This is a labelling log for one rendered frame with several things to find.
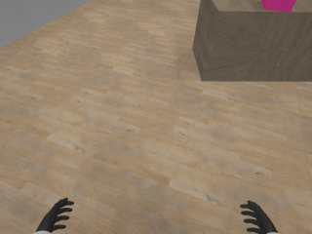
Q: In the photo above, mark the robot right hand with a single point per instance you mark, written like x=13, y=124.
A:
x=262, y=220

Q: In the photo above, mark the robot left hand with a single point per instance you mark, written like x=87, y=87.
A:
x=53, y=216

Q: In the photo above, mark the pedestal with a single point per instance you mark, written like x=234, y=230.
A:
x=239, y=41

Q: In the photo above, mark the carton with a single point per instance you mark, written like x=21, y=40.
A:
x=278, y=5

